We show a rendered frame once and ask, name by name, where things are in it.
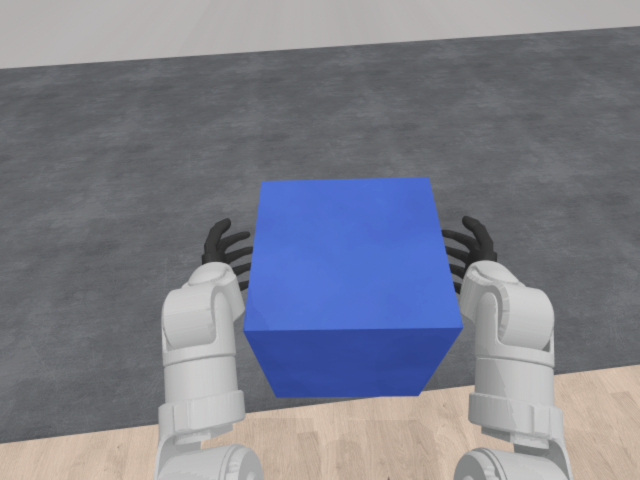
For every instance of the carton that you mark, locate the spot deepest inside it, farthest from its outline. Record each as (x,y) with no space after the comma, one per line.
(350,291)

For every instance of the right robot upper arm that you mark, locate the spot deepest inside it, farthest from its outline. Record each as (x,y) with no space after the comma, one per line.
(491,464)

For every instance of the right robot forearm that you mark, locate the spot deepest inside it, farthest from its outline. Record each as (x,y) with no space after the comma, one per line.
(513,398)

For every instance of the left robot upper arm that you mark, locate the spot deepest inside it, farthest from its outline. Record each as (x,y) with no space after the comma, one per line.
(228,462)

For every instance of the robot left hand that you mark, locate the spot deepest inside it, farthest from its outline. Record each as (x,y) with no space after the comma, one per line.
(215,248)

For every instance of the robot right hand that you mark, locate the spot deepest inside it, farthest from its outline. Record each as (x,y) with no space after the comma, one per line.
(480,248)

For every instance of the left robot forearm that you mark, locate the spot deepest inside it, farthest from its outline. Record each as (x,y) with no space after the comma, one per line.
(202,400)

